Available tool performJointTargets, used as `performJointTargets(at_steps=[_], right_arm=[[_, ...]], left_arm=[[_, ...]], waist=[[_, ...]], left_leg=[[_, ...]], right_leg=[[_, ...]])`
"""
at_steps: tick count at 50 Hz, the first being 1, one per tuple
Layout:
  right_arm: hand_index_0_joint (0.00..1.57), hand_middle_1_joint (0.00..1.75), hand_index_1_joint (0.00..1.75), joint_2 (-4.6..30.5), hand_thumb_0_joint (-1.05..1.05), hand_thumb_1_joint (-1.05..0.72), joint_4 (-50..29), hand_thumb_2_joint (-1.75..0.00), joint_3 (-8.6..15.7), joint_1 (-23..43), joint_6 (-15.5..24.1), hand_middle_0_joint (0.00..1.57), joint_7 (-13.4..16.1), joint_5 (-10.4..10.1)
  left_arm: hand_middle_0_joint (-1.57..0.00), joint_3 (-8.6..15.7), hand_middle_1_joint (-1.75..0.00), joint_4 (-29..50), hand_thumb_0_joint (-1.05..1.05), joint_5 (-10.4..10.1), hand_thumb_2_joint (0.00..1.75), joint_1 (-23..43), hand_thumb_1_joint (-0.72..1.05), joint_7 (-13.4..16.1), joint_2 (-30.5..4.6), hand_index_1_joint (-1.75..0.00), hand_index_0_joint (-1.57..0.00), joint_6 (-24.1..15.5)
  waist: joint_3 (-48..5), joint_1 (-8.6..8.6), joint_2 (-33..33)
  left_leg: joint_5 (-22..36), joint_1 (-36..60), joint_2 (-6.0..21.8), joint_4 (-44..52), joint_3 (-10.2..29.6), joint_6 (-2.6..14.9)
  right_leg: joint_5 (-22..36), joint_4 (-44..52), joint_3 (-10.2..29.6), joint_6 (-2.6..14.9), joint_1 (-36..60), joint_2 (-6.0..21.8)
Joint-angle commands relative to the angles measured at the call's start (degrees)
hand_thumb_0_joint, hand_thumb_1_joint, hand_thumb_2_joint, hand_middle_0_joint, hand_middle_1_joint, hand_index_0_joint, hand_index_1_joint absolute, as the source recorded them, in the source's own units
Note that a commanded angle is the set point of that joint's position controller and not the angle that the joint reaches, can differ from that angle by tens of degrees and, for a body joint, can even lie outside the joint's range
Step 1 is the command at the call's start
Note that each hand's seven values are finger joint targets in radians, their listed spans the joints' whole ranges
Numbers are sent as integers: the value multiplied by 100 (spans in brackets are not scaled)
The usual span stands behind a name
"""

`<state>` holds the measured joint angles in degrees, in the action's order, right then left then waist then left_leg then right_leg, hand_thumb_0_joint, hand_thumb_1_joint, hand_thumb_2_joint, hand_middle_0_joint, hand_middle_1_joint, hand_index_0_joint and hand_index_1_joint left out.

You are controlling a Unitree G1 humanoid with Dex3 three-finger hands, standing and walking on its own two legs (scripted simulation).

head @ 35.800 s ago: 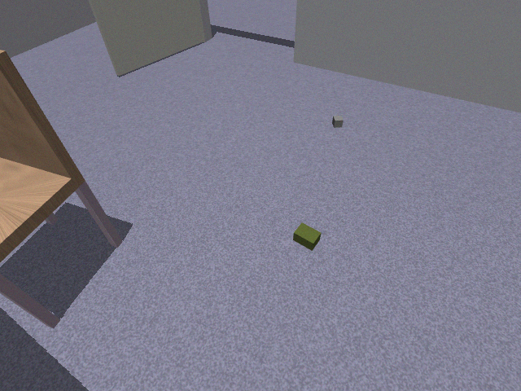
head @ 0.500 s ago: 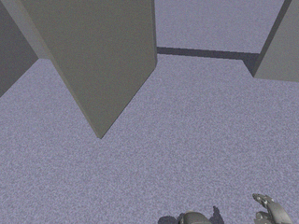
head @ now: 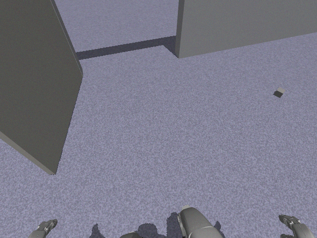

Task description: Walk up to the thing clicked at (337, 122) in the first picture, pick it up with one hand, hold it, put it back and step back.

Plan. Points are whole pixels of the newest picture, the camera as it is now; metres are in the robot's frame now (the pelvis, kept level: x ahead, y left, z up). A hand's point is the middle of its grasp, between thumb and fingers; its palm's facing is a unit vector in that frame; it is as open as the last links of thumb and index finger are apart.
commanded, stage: walk up
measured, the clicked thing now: (279, 92) +1.19 -1.07 -0.74
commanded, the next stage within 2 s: none
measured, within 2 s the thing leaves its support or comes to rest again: neither
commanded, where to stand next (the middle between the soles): +0.12 -0.07 m, yaw -52 degrees
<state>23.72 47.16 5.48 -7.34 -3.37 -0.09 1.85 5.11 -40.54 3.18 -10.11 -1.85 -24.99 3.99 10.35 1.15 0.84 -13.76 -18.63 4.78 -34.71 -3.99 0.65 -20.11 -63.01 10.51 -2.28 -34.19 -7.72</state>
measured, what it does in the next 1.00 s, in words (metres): steps on the spot, turning right: right foot, then left foot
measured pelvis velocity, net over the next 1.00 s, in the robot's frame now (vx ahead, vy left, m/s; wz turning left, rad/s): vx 0.07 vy -0.06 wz -0.66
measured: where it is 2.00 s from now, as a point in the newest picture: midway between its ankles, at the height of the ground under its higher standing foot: outside the picture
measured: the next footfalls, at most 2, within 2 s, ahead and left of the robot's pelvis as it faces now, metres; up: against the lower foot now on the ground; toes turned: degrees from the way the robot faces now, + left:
right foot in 0.28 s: -0.05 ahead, -0.15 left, +0.00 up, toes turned -19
left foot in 0.64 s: +0.19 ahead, +0.03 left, +0.00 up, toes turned -26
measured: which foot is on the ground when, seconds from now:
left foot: down 0.00-0.32, up 0.34-0.62, down 0.64-1.00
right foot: up 0.00-0.26, down 0.28-0.68, up 0.70-0.96, down 0.98-1.00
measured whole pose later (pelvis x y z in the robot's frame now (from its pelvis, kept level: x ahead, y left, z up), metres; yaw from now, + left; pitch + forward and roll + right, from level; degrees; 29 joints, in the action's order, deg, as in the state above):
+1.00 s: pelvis +0.07 -0.06 -0.02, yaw -38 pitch -2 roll -1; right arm 24.1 44.9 3.1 -13.8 -1.2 -1.2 0.2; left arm 3.0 -46.3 0.2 -12.5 0.8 -23.7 -2.6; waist 8.5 2.5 2.9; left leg -25.2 -19.1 8.9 -47.6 -8.5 -0.5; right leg -16.2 -41.7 -1.1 1.1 -23.9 -1.7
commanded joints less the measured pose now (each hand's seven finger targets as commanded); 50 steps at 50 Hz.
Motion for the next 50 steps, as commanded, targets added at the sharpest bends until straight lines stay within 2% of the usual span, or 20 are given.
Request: performJointTargets(at_steps=[1, 8, 11, 14, 15, 16, 17, 21, 27, 31, 32, 33, 34, 35, 37, 40, 45, 48, 49, 50], right_arm=[[20, 30, 30, 1395, 0, -90, -495, -90, 364, 138, 461, 20, 119, -37], [20, 30, 30, 1897, 0, -90, -604, -90, 499, -788, 505, 20, -186, -36], [20, 30, 30, 1903, 0, -90, -658, -90, 497, -698, 482, 20, -252, -57], [20, 30, 30, 1599, 0, -90, -831, -90, 434, -323, 361, 20, -274, -25], [20, 30, 30, 1165, 0, -90, -892, -90, 325, -345, 328, 20, -269, -66], [20, 30, 30, 900, 0, -90, -1005, -90, 137, -399, 307, 20, -331, -182], [20, 30, 30, 1422, 0, -90, -1111, -90, 278, -2, 358, 20, -323, -183], [20, 30, 30, 1402, 0, -90, -640, -90, 269, -536, 479, 20, -402, -152], [20, 30, 30, 1277, 0, -90, -633, -90, 205, -668, 460, 20, -407, -40], [20, 30, 30, 1156, 0, -90, -401, -90, 266, -1352, 596, 20, -226, -10], [20, 30, 30, 1358, 0, -90, -323, -90, 359, -1714, 633, 20, -142, 69], [20, 30, 30, 1692, 0, -90, -389, -90, 456, -1770, 667, 20, -78, 141], [20, 30, 30, 1753, 0, -90, -554, -90, 420, -1397, 655, 20, -62, 81], [20, 30, 30, 1997, 0, -90, -564, -90, 485, -1142, 637, 20, -110, -86], [20, 30, 30, 1590, 0, -90, -619, -90, 374, -1031, 607, 20, -119, -38], [20, 30, 30, 1386, 0, -90, -563, -90, 217, -954, 632, 20, -44, -71], [20, 30, 30, 1306, 0, -90, -712, -90, 141, -740, 474, 20, -37, -112], [20, 30, 30, 1002, 0, -90, -780, -90, 33, -493, 320, 20, -34, -261], [20, 30, 30, 818, 0, -90, -780, -90, -24, -612, 288, 20, -26, -286], [20, 30, 30, 621, 0, -90, -855, -90, -115, -647, 206, 20, -13, -284]], left_arm=[[-20, 424, -30, 288, 0, -179, 90, -556, 90, -230, -1065, -30, -20, -117], [-20, 298, -30, 301, 0, -203, 90, -60, 90, -301, -1089, -30, -20, -289], [-20, 276, -30, 7, 0, -223, 90, -553, 90, -262, -1017, -30, -20, -402], [-20, 467, -30, -498, 0, -125, 90, -1916, 90, -153, -1287, -30, -20, -489], [-20, 597, -30, -559, 0, -106, 90, -2177, 90, -85, -1697, -30, -20, -501], [-20, 636, -30, -299, 0, -42, 90, -1647, 90, -30, -1887, -30, -20, -520], [-20, 607, -30, -84, 0, -48, 90, -1091, 90, -9, -2046, -30, -20, -534], [-20, 382, -30, -153, 0, -238, 90, -644, 90, 154, -1528, -30, -20, -690], [-20, 331, -30, -131, 0, -217, 90, -762, 90, 234, -1448, -30, -20, -830], [-20, 184, -30, -64, 0, -274, 90, -615, 90, 315, -1237, -30, -20, -759], [-20, 72, -30, -39, 0, -298, 90, -815, 90, 351, -912, -30, -20, -746], [-20, -49, -30, -40, 0, -376, 90, -1220, 90, 372, -509, -30, -20, -747], [-20, -77, -30, -132, 0, -380, 90, -1394, 90, 423, -621, -30, -20, -726], [-20, -12, -30, -229, 0, -322, 90, -1549, 90, 482, -1044, -30, -20, -716], [-20, 55, -30, -349, 0, -318, 90, -1146, 90, 427, -1266, -30, -20, -773], [-20, 37, -30, -403, 0, -400, 90, -1116, 90, 313, -939, -30, -20, -770], [-20, 35, -30, -357, 0, -389, 90, -923, 90, 291, -718, -30, -20, -733], [-20, 186, -30, -505, 0, -280, 90, -1144, 90, 391, -993, -30, -20, -753], [-20, 279, -30, -453, 0, -243, 90, -1200, 90, 435, -1311, -30, -20, -770], [-20, 316, -30, -312, 0, -200, 90, -1142, 90, 482, -1634, -30, -20, -795]], waist=[[-1270, -157, 736], [-1042, 402, 1384], [-1134, 245, 1436], [-1379, -534, 209], [-1085, -753, -1324], [-413, -560, -1910], [51, -516, -1482], [-171, 47, -961], [-179, 54, -980], [-768, 431, -618], [-1071, 582, 194], [-1389, 484, 1378], [-1096, 218, 1288], [-1196, 183, 1277], [-692, 199, 846], [-663, 66, 927], [-1225, 65, 1077], [-1410, -250, 298], [-1476, -343, -487], [-1318, -266, -1331]], left_leg=[[-956, 1134, 872, 1653, 983, 290], [-2370, 1050, 1839, 1840, 737, 985], [-2369, 790, 1767, 1624, 256, 819], [-2971, -585, 956, 294, -727, 74], [-2956, -1914, 363, -1482, -1080, -239], [-2061, -2910, 14, -2650, -625, -412], [-1412, -2801, 261, -2571, 357, -373], [-345, -1950, 201, -2393, 408, -221], [-227, -921, 159, -1235, 551, -106], [112, 1034, -278, 367, 232, 92], [-117, 1707, -76, 679, 674, 191], [-571, 2202, 994, 1179, 2070, 458], [-987, 1715, 1909, 1758, 3350, 842], [-1528, 1496, 2358, 1877, 3821, 1399], [-891, 819, 1826, 1863, 2782, 1336], [1666, 685, 1195, 1067, 1062, 1052], [3353, 740, 1168, -6, 275, 1057], [1597, -172, 858, -1171, -1, 568], [643, -824, 510, -2025, -80, 331], [-1862, -1654, -173, -2799, -102, 89]], right_leg=[[452, -80, -331, 84, 43, 460], [-1101, 2003, -1056, 114, 614, 908], [-744, 2726, -1445, 271, 1242, 833], [-226, 4132, -1700, 577, 3339, 587], [-1714, 4779, 46, 950, 3843, 1176], [-3646, 5515, 2360, 1378, 3146, 2389], [-4375, 5828, 3101, 1749, 2239, 2808], [-1660, 5160, 1036, 1177, 2337, 1705], [-925, 4679, 913, 1137, 1640, 1602], [1607, 2948, 525, 964, 1071, 1399], [1825, 1796, 158, 750, 706, 1017], [769, 558, -378, 479, 85, 322], [-951, -19, -573, 398, -369, 131], [-1122, -479, -525, 433, -228, 579], [-796, -414, -503, 372, -30, 840], [-429, 461, -768, 342, 319, 915], [431, 1879, -1314, 237, 1216, 723], [1531, 2826, -1201, 379, 2371, 560], [2319, 3066, -238, 628, 2818, 1045], [3344, 3458, 1822, 1186, 2737, 2400]])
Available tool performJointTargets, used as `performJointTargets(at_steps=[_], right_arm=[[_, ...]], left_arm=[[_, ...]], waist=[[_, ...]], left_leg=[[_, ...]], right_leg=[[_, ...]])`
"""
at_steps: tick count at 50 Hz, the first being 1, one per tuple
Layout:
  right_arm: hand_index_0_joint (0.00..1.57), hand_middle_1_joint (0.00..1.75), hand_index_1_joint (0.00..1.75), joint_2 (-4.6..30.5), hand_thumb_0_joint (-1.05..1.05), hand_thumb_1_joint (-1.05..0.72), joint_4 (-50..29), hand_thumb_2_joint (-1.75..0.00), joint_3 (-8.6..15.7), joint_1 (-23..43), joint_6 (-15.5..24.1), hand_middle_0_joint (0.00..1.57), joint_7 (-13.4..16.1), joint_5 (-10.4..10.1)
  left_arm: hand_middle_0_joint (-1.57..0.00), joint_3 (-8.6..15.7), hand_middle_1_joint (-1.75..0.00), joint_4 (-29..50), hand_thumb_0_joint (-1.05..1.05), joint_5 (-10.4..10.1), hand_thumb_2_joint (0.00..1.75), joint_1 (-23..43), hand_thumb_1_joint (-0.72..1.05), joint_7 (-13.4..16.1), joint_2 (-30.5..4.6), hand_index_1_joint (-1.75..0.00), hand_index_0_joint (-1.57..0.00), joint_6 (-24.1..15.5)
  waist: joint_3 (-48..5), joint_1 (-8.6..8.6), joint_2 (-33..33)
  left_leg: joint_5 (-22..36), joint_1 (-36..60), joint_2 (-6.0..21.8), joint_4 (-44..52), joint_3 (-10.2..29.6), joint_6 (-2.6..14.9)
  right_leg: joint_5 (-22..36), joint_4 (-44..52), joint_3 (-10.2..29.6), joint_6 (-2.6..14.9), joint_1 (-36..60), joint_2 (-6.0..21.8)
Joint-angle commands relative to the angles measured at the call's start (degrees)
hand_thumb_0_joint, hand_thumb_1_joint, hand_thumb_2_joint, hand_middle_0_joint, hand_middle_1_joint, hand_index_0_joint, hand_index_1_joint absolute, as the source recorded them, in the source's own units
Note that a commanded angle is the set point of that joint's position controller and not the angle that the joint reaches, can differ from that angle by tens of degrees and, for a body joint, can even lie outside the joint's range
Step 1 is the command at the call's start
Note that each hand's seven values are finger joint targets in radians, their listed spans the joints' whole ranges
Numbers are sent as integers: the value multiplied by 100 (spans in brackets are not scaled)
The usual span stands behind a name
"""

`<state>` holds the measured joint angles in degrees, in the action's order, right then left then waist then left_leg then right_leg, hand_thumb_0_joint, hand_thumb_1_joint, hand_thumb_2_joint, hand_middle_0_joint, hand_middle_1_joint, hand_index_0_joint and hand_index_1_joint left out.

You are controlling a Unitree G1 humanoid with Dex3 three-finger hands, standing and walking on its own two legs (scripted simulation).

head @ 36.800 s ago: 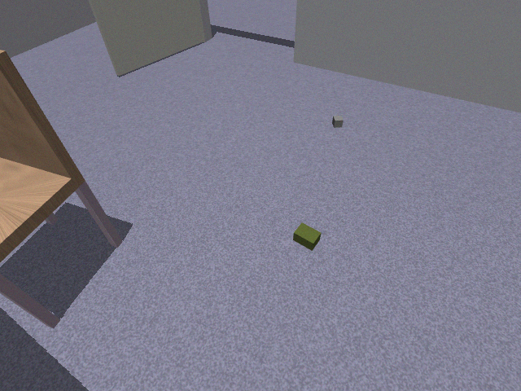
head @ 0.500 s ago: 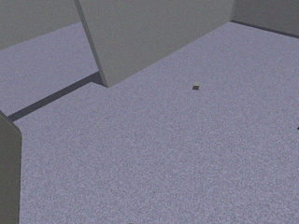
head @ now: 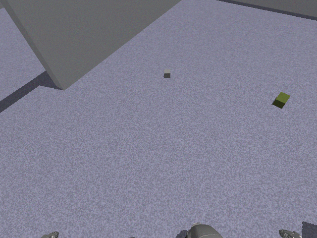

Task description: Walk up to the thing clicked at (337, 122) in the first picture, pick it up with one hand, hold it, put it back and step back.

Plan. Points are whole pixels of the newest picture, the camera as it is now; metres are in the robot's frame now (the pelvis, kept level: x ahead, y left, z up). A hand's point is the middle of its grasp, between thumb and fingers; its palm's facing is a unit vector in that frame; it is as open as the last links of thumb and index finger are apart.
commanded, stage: walk up
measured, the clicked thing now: (167, 73) +1.50 -0.12 -0.71
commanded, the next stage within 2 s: stand in 1.46 s
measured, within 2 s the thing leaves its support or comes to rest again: neither
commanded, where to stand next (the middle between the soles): +0.04 +0.02 m, yaw -14 degrees
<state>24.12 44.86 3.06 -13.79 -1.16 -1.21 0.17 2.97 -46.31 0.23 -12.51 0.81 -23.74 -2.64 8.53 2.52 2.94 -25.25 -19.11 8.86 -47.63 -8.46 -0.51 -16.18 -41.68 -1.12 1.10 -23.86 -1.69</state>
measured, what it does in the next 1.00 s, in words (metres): steps on the spot: left foot, then right foot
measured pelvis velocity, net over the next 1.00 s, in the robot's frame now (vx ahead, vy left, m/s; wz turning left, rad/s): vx -0.03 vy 0.03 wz -0.26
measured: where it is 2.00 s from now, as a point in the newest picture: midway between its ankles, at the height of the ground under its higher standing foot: outside the picture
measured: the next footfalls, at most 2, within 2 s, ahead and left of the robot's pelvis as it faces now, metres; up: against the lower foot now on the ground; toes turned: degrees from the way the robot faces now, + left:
left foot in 0.32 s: +0.05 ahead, +0.16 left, +0.00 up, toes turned -10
right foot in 0.62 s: +0.00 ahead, -0.10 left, +0.00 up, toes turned -11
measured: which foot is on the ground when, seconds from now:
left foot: down 0.00-0.00, up 0.02-0.30, down 0.32-1.00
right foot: down 0.00-0.34, up 0.36-0.60, down 0.62-1.00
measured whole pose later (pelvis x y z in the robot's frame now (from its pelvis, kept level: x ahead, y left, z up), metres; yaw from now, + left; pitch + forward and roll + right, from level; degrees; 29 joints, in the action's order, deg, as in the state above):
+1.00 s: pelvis -0.03 +0.03 +0.02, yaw -15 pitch -2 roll +0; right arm 20.8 57.9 0.2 -11.7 0.6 -1.1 1.2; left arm 1.6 -57.6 0.6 -9.0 -0.4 -21.0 -1.3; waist 2.4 0.8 0.3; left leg -19.8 -15.2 4.3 -37.3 -3.3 -1.7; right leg -18.8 -37.7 3.8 0.0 -16.4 -1.5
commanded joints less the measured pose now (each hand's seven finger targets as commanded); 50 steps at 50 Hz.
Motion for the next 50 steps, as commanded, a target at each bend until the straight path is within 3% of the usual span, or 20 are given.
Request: performJointTargets(at_steps=[1, 2, 5, 9, 15, 16, 17, 18, 19, 22, 27, 30, 32, 33, 34, 35, 41, 44, 48, 50], right_arm=[[20, 30, 30, 881, 0, -90, -595, -90, 231, 108, -122, 20, 185, -108], [20, 30, 30, 1014, 0, -90, -509, -90, 295, 180, -160, 20, 225, -55], [20, 30, 30, 1050, 0, -90, -152, -90, 314, -53, -167, 20, 191, -147], [20, 30, 30, 1028, 0, -90, -65, -90, 290, -62, -152, 20, 199, -38], [20, 30, 30, 960, 0, -90, 277, -90, 317, -473, 137, 20, 202, 76], [20, 30, 30, 1143, 0, -90, 275, -90, 370, -501, 199, 20, 224, 164], [20, 30, 30, 1678, 0, -90, 162, -90, 477, -231, 239, 20, 256, 267], [20, 30, 30, 2097, 0, -90, 38, -90, 571, 86, 253, 20, 225, 125], [20, 30, 30, 2090, 0, -90, -39, -90, 582, 463, 282, 20, 216, 123], [20, 30, 30, 1399, 0, -90, -26, -90, 406, 463, 358, 20, 303, 189], [20, 30, 30, 1498, 0, -90, 85, -90, 387, -33, 337, 20, 226, 195], [20, 30, 30, 1425, 0, -90, 24, -90, 305, 263, 209, 20, 168, 132], [20, 30, 30, 865, 0, -90, -37, -90, 101, 129, 201, 20, 168, 51], [20, 30, 30, 534, 0, -90, -115, -90, -38, 140, 207, 20, 166, 15], [20, 30, 30, 1000, 0, -90, -23, -90, 110, 410, 176, 20, 260, 31], [20, 30, 30, 1193, 0, -90, 147, -90, 210, 247, 203, 20, 253, 43], [20, 30, 30, 1037, 0, -90, 755, -90, 172, -353, 362, 20, 167, 95], [20, 30, 30, 1583, 0, -90, 637, -90, 211, 480, 416, 20, 145, 99], [20, 30, 30, 983, 0, -90, 774, -90, 4, 717, 388, 20, 113, 54], [20, 30, 30, 993, 0, -90, 1018, -90, 2, 424, 402, 20, 109, 32]], left_arm=[[-20, 491, -30, 389, 0, 37, 90, -785, 90, 218, -1790, -30, -20, -84], [-20, 489, -30, 466, 0, 39, 90, -513, 90, 259, -1843, -30, -20, -47], [-20, 381, -30, 521, 0, 35, 90, -137, 90, 303, -1449, -30, -20, -12], [-20, 359, -30, 571, 0, 127, 90, -146, 90, 305, -1372, -30, -20, 42], [-20, 347, -30, 595, 0, 58, 90, 218, 90, 197, -1276, -30, -20, 249], [-20, 280, -30, 639, 0, 18, 90, 205, 90, 192, -979, -30, -20, 275], [-20, 194, -30, 641, 0, -6, 90, 189, 90, 183, -662, -30, -20, 264], [-20, 326, -30, 611, 0, 72, 90, 377, 90, 266, -1145, -30, -20, 230], [-20, 353, -30, 505, 0, 120, 90, 389, 90, 255, -1344, -30, -20, 200], [-20, 445, -30, 183, 0, 15, 90, 95, 90, 74, -1197, -30, -20, 196], [-20, 323, -30, 157, 0, 0, 90, 338, 90, -52, -886, -30, -20, 98], [-20, 314, -30, -270, 0, 56, 90, -228, 90, -10, -818, -30, -20, 34], [-20, 475, -30, -445, 0, 136, 90, -585, 90, 77, -1294, -30, -20, -39], [-20, 498, -30, -318, 0, 196, 90, -366, 90, 117, -1564, -30, -20, -95], [-20, 480, -30, -236, 0, 162, 90, -111, 90, 104, -1796, -30, -20, -56], [-20, 453, -30, -190, 0, 112, 90, 165, 90, 77, -1697, -30, -20, -16], [-20, 202, -30, -271, 0, 9, 90, 790, 90, 5, -1048, -30, -20, 33], [-20, 166, -30, -555, 0, -35, 90, 472, 90, -5, -927, -30, -20, 98], [-20, 188, -30, -815, 0, 21, 90, 591, 90, -31, -1120, -30, -20, -74], [-20, 146, -30, -827, 0, -12, 90, 928, 90, -25, -1125, -30, -20, -59]], waist=[[-1236, -437, -1293], [-1084, -421, -1325], [-1177, -145, -990], [-1389, -260, -1139], [-1392, -31, -1141], [-1373, 15, -447], [-1042, -23, 744], [-900, 85, 1016], [-626, -77, 921], [-469, -273, 363], [-1006, 37, 1136], [-1103, -311, 904], [-1373, -474, -364], [-1162, -380, -1292], [-1041, -451, -1086], [-738, -284, -1058], [-853, 79, -751], [-562, -278, 212], [-587, -242, -495], [-630, -57, -284]], left_leg=[[-1459, -1431, -541, -2080, 825, 161], [-1388, -1215, -428, -2241, 1014, 126], [-653, -1155, -413, -2173, 1030, 141], [-344, -999, -533, -1640, 841, 76], [533, 645, -914, 1349, 604, 121], [346, 834, -377, 1856, 1468, 294], [336, 938, 944, 2416, 3280, 691], [1024, 363, 1993, 2608, 4162, 1598], [1006, -171, 2201, 2650, 4296, 1973], [2771, 473, 709, 1847, 1981, 1060], [2921, 1338, 562, 1504, 1523, 1065], [2464, 526, 395, 934, 1092, 882], [1627, -746, -20, -353, 814, 397], [-436, -1775, -504, -672, 613, 96], [-1196, -1100, -363, -752, 1005, 164], [-1058, -430, -292, -760, 1020, 164], [1093, 990, -398, 1701, 904, 327], [-1162, -215, 1013, 3039, 2793, 1038], [663, -123, -340, 1743, 923, 250], [641, 426, -313, 2013, 898, 225]], right_leg=[[3024, 1359, 3543, 1616, 1395, 2255], [2723, 1420, 3726, 1725, 821, 2259], [2414, 1002, 2504, 1113, 825, 1429], [1728, 843, 2370, 1108, 786, 1122], [996, 70, 1892, 754, -246, 717], [601, -586, 1696, 534, -675, 338], [-692, -1540, 1168, 136, -1717, -517], [-1745, -2202, 1152, -36, -1453, -348], [-1707, -2519, 1221, -76, -1206, -7], [-1090, -2447, 929, 5, -1246, -194], [-1256, -726, 130, -85, -524, -27], [-176, 1178, -231, 0, 1010, -226], [632, 1509, 1225, 292, 2496, 397], [835, 1780, 3109, 789, 2587, 1603], [673, 1692, 3593, 1534, 1376, 2162], [323, 1699, 3257, 1555, 511, 2048], [163, 873, 1307, 446, -175, 685], [-1150, 38, 425, 89, 462, 123], [321, 1518, 1739, 412, 876, 723], [251, 1590, 1710, 399, 510, 858]])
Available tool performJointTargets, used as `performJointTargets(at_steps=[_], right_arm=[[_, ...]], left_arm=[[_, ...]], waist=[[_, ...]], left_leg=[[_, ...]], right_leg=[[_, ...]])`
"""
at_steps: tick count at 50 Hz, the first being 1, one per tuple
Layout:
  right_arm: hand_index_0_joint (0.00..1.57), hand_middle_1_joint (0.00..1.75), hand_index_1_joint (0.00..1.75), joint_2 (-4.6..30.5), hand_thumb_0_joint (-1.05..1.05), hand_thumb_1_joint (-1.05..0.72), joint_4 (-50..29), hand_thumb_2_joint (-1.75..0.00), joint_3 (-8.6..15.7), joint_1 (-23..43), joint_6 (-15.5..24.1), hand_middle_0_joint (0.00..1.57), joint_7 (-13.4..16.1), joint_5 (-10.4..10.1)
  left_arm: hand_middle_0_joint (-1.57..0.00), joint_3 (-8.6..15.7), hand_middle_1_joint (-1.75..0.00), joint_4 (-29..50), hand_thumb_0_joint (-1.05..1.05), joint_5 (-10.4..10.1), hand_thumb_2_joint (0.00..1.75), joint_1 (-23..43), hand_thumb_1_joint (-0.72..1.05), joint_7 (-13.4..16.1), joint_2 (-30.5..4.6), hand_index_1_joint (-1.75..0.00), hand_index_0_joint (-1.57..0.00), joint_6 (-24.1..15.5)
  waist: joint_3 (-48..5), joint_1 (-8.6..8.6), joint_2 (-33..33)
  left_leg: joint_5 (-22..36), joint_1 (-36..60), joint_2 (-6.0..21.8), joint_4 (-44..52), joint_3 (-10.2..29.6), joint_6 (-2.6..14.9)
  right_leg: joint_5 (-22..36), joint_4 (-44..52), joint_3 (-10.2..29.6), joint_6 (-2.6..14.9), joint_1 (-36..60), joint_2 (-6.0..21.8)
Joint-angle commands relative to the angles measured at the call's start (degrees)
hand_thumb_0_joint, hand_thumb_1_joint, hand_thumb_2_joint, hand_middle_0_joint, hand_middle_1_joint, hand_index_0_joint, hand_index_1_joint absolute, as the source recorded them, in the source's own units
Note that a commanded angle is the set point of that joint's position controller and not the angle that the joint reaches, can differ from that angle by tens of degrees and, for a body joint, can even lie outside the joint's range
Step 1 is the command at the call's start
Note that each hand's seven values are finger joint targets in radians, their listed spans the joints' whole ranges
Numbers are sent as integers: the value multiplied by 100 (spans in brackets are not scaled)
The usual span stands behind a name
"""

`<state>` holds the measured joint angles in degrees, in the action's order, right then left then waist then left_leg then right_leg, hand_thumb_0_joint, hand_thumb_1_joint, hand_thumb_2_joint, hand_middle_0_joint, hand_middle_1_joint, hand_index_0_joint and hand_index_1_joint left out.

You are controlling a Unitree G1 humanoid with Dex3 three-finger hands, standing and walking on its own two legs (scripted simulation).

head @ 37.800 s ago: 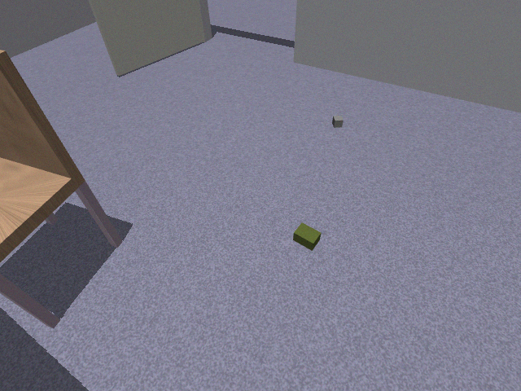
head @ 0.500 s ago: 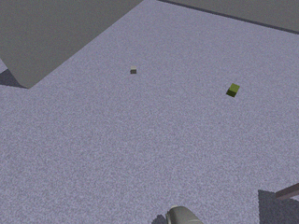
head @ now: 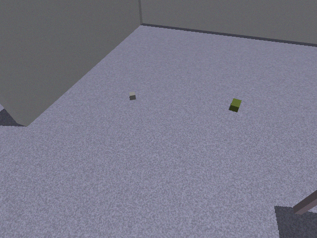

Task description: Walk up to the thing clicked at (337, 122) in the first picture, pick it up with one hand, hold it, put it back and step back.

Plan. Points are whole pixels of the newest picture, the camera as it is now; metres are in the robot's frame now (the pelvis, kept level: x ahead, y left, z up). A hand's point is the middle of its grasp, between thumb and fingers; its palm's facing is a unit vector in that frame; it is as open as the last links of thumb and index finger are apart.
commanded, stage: walk up
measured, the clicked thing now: (132, 95) +1.51 +0.25 -0.73
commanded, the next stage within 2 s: stand in 0.46 s
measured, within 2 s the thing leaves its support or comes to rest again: neither
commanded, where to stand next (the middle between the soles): +0.07 +0.00 m, yaw +1 degrees
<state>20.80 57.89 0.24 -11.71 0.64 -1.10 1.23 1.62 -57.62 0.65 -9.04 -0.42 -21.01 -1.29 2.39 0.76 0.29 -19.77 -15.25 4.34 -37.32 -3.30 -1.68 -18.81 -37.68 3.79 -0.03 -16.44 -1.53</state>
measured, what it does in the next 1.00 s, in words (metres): stands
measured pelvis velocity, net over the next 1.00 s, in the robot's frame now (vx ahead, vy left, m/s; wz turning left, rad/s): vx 0.00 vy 0.01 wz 0.00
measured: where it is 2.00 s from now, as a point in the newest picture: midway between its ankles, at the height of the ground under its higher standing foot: outside the picture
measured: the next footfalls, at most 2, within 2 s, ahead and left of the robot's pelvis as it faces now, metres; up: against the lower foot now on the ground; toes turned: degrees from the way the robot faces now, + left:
none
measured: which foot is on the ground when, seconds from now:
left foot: down 0.00-1.00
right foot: down 0.00-1.00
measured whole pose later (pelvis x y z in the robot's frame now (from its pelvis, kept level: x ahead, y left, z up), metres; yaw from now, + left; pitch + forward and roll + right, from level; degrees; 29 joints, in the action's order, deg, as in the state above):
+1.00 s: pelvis +0.00 +0.01 +0.02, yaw +0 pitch -2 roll +0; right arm 19.9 64.9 1.2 -3.8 0.2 -0.9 1.1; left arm 0.8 -66.5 0.7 -5.3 -0.4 -19.7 -0.5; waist 3.4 0.3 0.0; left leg -10.4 -6.7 2.7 -19.4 -4.3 -1.1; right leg -9.3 -18.9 4.4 -1.6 -7.5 0.1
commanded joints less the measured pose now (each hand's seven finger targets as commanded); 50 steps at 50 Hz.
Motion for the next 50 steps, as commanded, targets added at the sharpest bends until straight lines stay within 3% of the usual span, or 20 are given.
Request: performJointTargets(at_steps=[1, 3, 4, 7, 20, 22, 23, 27, 30, 34, 39, 42, 50], right_arm=[[20, 30, 30, 1376, 0, -90, -206, -90, 302, 277, 227, 20, 96, -68], [20, 30, 30, 1356, 0, -90, -176, -90, 282, 492, 244, 20, 102, -90], [20, 30, 30, 1341, 0, -90, -133, -90, 273, 465, 243, 20, 113, -102], [20, 30, 30, 1285, 0, -90, -26, -90, 282, 514, 217, 20, 136, -137], [20, 30, 30, 1258, 0, -90, 297, -90, 267, 1004, 152, 20, 99, -90], [20, 30, 30, 1241, 0, -90, 297, -90, 275, 1048, 159, 20, 100, -89], [20, 30, 30, 1205, 0, -90, 256, -90, 261, 1048, 145, 20, 113, -57], [20, 30, 30, 1235, 0, -90, 277, -90, 272, 1142, 152, 20, 129, -56], [20, 30, 30, 1177, 0, -90, 276, -90, 267, 1055, 158, 20, 124, -65], [20, 30, 30, 1155, 0, -90, 303, -90, 275, 1110, 128, 20, 123, -58], [20, 30, 30, 1129, 0, -90, 317, -90, 281, 1106, 115, 20, 111, -51], [20, 30, 30, 1106, 0, -90, 331, -90, 287, 1066, 92, 20, 111, -40], [20, 30, 30, 1090, 0, -90, 334, -90, 286, 1020, 103, 20, 96, -39]], left_arm=[[-20, 241, -30, 265, 0, -65, 90, 655, 90, 99, -1292, -30, -20, -184], [-20, 181, -30, 128, 0, -87, 90, 512, 90, 112, -1151, -30, -20, -190], [-20, 186, -30, 70, 0, -83, 90, 532, 90, 117, -1165, -30, -20, -195], [-20, 183, -30, -48, 0, -94, 90, 666, 90, 130, -1190, -30, -20, -170], [-20, 111, -30, -378, 0, -69, 90, 974, 90, 118, -1066, -30, -20, -93], [-20, 111, -30, -419, 0, -62, 90, 925, 90, 115, -1083, -30, -20, -88], [-20, 118, -30, -459, 0, -41, 90, 899, 90, 97, -1099, -30, -20, -92], [-20, 126, -30, -521, 0, -48, 90, 832, 90, 80, -1063, -30, -20, -61], [-20, 143, -30, -516, 0, -37, 90, 906, 90, 96, -1076, -30, -20, -76], [-20, 123, -30, -511, 0, -41, 90, 905, 90, 89, -1055, -30, -20, -69], [-20, 121, -30, -512, 0, -33, 90, 847, 90, 96, -1066, -30, -20, -76], [-20, 128, -30, -520, 0, -23, 90, 820, 90, 94, -1093, -30, -20, -63], [-20, 119, -30, -513, 0, -27, 90, 676, 90, 83, -1099, -30, -20, -73]], waist=[[-76, 121, 94], [-417, -19, 73], [-576, -12, -68], [-643, 38, -226], [-485, 6, 52], [-539, -5, -14], [-462, 8, -19], [-571, -42, 34], [-698, 14, -60], [-592, 6, -23], [-540, 21, -50], [-361, 32, -74], [-379, 6, -11]], left_leg=[[285, 216, 241, 1154, 471, 393], [963, 402, 413, 1138, 521, 477], [1285, 442, 416, 1115, 461, 478], [1485, 626, 350, 1169, 295, 404], [1067, 938, 478, 1776, 260, 368], [1151, 1061, 486, 1817, 221, 353], [1493, 854, 453, 1900, 436, 272], [1493, 1083, 462, 1986, 409, 240], [1823, 1150, 455, 1974, 384, 227], [1445, 1191, 430, 2044, 388, 217], [1427, 1266, 432, 2050, 411, 229], [975, 1141, 402, 2163, 442, 213], [1061, 1121, 426, 2217, 526, 236]], right_leg=[[835, 1078, 955, 426, -224, 707], [1611, 956, 636, 319, 213, 546], [1929, 938, 628, 292, 437, 578], [2194, 999, 674, 289, 532, 673], [1817, 1475, 636, 178, 507, 611], [1902, 1522, 614, 165, 525, 599], [2177, 1654, 561, 131, 732, 678], [2194, 1769, 544, 116, 845, 700], [2494, 1792, 472, 98, 1007, 740], [2146, 1960, 475, 91, 863, 745], [2105, 2070, 461, 64, 778, 758], [1655, 2135, 473, 60, 670, 741], [1597, 2129, 424, 55, 708, 756]])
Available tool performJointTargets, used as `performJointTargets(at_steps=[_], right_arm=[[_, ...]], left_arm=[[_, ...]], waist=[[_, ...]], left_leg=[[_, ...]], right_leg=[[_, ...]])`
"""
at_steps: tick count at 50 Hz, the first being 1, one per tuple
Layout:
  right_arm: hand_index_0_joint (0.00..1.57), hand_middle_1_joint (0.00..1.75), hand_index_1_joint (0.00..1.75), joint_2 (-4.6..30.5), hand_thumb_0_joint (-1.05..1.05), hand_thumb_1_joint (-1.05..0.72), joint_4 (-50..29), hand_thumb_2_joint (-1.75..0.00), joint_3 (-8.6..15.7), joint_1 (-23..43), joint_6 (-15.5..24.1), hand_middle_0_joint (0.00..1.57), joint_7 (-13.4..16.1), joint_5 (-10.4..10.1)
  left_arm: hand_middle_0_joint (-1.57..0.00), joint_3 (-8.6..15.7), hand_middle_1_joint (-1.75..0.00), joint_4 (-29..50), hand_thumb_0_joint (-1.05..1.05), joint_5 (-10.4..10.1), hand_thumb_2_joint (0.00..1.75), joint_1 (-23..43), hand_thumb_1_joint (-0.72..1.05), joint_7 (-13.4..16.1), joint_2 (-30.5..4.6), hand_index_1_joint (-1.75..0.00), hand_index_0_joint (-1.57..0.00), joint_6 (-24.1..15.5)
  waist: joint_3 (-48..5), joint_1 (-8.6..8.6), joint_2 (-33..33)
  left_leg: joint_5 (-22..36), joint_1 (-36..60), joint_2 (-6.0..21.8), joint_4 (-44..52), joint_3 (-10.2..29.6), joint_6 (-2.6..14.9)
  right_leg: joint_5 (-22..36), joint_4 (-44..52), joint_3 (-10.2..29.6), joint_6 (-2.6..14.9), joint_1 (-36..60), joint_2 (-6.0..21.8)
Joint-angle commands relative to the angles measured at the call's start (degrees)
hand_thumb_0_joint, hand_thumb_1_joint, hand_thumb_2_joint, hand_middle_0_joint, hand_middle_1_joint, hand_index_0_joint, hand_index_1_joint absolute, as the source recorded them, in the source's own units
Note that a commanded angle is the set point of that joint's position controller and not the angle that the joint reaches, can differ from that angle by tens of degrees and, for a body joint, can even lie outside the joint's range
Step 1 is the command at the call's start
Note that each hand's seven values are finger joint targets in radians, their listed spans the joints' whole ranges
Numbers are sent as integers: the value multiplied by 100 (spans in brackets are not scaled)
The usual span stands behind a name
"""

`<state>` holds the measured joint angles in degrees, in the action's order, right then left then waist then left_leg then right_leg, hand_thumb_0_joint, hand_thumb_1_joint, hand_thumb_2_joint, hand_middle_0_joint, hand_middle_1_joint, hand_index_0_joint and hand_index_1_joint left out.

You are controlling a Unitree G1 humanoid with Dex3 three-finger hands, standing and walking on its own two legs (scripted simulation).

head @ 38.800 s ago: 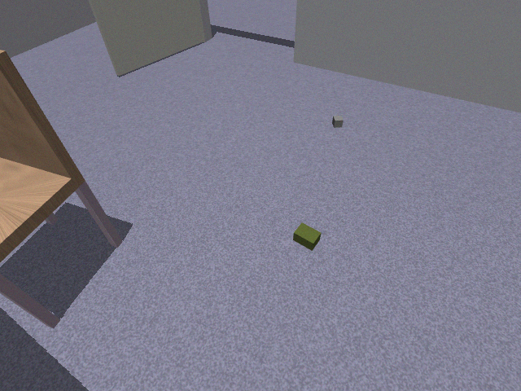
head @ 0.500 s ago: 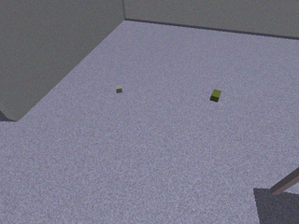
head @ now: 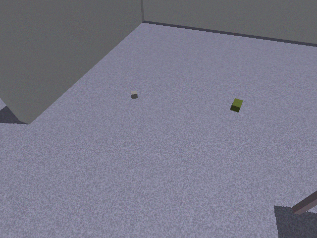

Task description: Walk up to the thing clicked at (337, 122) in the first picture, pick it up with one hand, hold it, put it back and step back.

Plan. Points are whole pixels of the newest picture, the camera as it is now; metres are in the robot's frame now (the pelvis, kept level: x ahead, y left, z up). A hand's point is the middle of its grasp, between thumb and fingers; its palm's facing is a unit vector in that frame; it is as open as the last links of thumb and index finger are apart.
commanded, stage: stand
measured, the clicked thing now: (134, 94) +1.51 +0.23 -0.75
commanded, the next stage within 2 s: none
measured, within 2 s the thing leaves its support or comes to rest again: neither
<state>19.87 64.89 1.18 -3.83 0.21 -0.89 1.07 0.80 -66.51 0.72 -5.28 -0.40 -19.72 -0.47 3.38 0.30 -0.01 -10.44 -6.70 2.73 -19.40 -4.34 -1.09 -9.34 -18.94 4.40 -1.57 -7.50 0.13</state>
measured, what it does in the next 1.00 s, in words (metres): stands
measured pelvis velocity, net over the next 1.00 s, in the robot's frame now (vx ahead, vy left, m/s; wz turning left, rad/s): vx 0.01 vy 0.00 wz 0.03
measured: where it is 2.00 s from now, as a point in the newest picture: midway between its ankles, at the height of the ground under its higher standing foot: outside the picture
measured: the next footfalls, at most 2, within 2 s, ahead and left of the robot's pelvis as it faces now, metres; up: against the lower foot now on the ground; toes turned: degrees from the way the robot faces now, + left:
none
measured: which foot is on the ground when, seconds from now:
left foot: down 0.00-1.00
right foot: down 0.00-1.00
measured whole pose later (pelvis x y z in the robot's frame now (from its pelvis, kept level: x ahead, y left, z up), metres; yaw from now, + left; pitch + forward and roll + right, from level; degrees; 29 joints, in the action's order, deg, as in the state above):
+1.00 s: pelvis +0.01 +0.00 +0.00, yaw +1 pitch -2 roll +0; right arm 20.0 64.9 0.9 -5.3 0.1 -0.9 0.8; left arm 0.0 -64.8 0.8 -6.3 -0.4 -20.1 -0.5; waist 3.2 0.4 -0.3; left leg -10.8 -6.6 1.9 -19.3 -3.1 -0.7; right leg -9.9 -18.2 3.1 -2.0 -6.5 1.0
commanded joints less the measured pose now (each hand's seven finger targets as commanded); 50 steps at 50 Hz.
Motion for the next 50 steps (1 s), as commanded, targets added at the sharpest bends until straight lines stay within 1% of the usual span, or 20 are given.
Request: performJointTargets(at_steps=[1, 3, 8, 10, 12, 13, 14, 18, 21, 28, 31, 34, 35, 37, 39, 40, 41, 42, 46, 50], right_arm=[[20, 30, 30, 1203, 0, -90, -373, -90, 198, 214, 144, 20, 75, -12], [20, 30, 30, 1212, 0, -90, -351, -90, 197, 221, 149, 20, 80, -18], [20, 30, 30, 1229, 0, -90, -362, -90, 212, 182, 149, 20, 85, -19], [20, 30, 30, 1236, 0, -90, -348, -90, 214, 199, 142, 20, 78, -37], [20, 30, 30, 1235, 0, -90, -351, -90, 212, 188, 138, 20, 77, -43], [20, 30, 30, 1208, 0, -90, -364, -90, 209, 154, 139, 20, 75, -30], [20, 30, 30, 1236, 0, -90, -353, -90, 211, 144, 139, 20, 76, -29], [20, 30, 30, 1226, 0, -90, -352, -90, 197, 140, 152, 20, 75, -34], [20, 30, 30, 1237, 0, -90, -343, -90, 198, 122, 144, 20, 74, -41], [20, 30, 30, 1226, 0, -90, -373, -90, 197, 92, 148, 20, 76, -48], [20, 30, 30, 1219, 0, -90, -361, -90, 179, 74, 150, 20, 78, -46], [20, 30, 30, 1240, 0, -90, -371, -90, 187, 78, 136, 20, 82, -42], [20, 30, 30, 1243, 0, -90, -350, -90, 179, 99, 134, 20, 84, -49], [20, 30, 30, 1238, 0, -90, -359, -90, 179, 78, 130, 20, 83, -56], [20, 30, 30, 1208, 0, -90, -366, -90, 166, 64, 128, 20, 78, -49], [20, 30, 30, 1256, 0, -90, -355, -90, 178, 83, 127, 20, 77, -57], [20, 30, 30, 1226, 0, -90, -368, -90, 176, 65, 128, 20, 78, -43], [20, 30, 30, 1239, 0, -90, -356, -90, 175, 53, 125, 20, 79, -48], [20, 30, 30, 1238, 0, -90, -358, -90, 181, 89, 116, 20, 76, -54], [20, 30, 30, 1248, 0, -90, -366, -90, 177, 58, 137, 20, 78, -50]], left_arm=[[-20, 209, -30, 391, 0, -31, 90, 314, 90, 84, -1227, -30, -20, -154], [-20, 189, -30, 383, 0, -36, 90, 228, 90, 70, -1186, -30, -20, -143], [-20, 186, -30, 414, 0, -20, 90, 210, 90, 85, -1210, -30, -20, -147], [-20, 174, -30, 408, 0, -20, 90, 174, 90, 82, -1198, -30, -20, -152], [-20, 167, -30, 405, 0, -18, 90, 115, 90, 83, -1179, -30, -20, -141], [-20, 183, -30, 417, 0, -18, 90, 183, 90, 85, -1243, -30, -20, -142], [-20, 184, -30, 423, 0, -19, 90, 151, 90, 82, -1211, -30, -20, -139], [-20, 165, -30, 451, 0, -30, 90, 164, 90, 84, -1198, -30, -20, -140], [-20, 152, -30, 442, 0, -18, 90, 75, 90, 76, -1190, -30, -20, -131], [-20, 154, -30, 478, 0, -21, 90, 116, 90, 91, -1225, -30, -20, -149], [-20, 145, -30, 481, 0, -25, 90, 124, 90, 90, -1225, -30, -20, -144], [-20, 145, -30, 506, 0, -21, 90, 151, 90, 100, -1246, -30, -20, -142], [-20, 130, -30, 488, 0, -25, 90, 111, 90, 97, -1202, -30, -20, -138], [-20, 135, -30, 489, 0, -12, 90, 118, 90, 99, -1222, -30, -20, -140], [-20, 142, -30, 503, 0, -20, 90, 166, 90, 101, -1270, -30, -20, -135], [-20, 136, -30, 497, 0, -20, 90, 117, 90, 98, -1244, -30, -20, -139], [-20, 143, -30, 503, 0, -11, 90, 141, 90, 100, -1258, -30, -20, -139], [-20, 134, -30, 509, 0, -19, 90, 155, 90, 104, -1244, -30, -20, -141], [-20, 137, -30, 482, 0, -12, 90, 100, 90, 95, -1254, -30, -20, -139], [-20, 132, -30, 532, 0, -14, 90, 123, 90, 99, -1235, -30, -20, -158]], waist=[[-512, 54, 64], [-447, 22, 87], [-566, 36, 30], [-514, 24, 19], [-407, 18, 19], [-433, 48, -32], [-453, 28, 19], [-445, 16, 67], [-392, 6, 50], [-576, 29, -5], [-488, 28, 1], [-532, 34, 15], [-467, 6, 13], [-494, 25, 16], [-429, 44, 8], [-435, 16, 30], [-505, 39, -7], [-464, 36, 10], [-436, 24, -17], [-609, 23, 56]], left_leg=[[160, 246, 588, 399, 609, 190], [89, 198, 568, 437, 620, 165], [362, 264, 581, 371, 637, 197], [294, 263, 572, 370, 652, 201], [91, 190, 530, 410, 644, 188], [102, 179, 546, 415, 653, 196], [133, 227, 553, 416, 641, 207], [289, 175, 555, 401, 666, 188], [89, 122, 545, 452, 694, 193], [587, 304, 566, 331, 668, 210], [515, 228, 541, 352, 663, 189], [627, 277, 562, 322, 666, 198], [536, 222, 546, 333, 673, 198], [526, 235, 547, 321, 671, 207], [445, 160, 525, 384, 675, 175], [393, 211, 540, 357, 684, 192], [494, 232, 554, 340, 666, 206], [536, 188, 542, 353, 693, 188], [304, 187, 537, 356, 697, 204], [795, 280, 555, 291, 682, 208]], right_leg=[[717, 260, 374, 217, -156, 611], [609, 286, 365, 208, -184, 602], [780, 251, 337, 213, -83, 628], [728, 273, 322, 206, -119, 625], [631, 310, 314, 200, -180, 610], [564, 267, 321, 220, -145, 631], [644, 282, 343, 226, -157, 639], [611, 240, 303, 220, -122, 631], [516, 289, 293, 214, -128, 625], [872, 220, 255, 203, -24, 669], [829, 258, 272, 206, -38, 677], [873, 230, 232, 205, -20, 682], [812, 289, 246, 196, -54, 672], [859, 290, 252, 201, -13, 684], [719, 291, 230, 197, -37, 669], [677, 309, 239, 194, -43, 675], [792, 283, 236, 207, -5, 693], [762, 295, 215, 196, -9, 673], [605, 330, 228, 205, -31, 677], [1050, 279, 215, 197, 110, 717]])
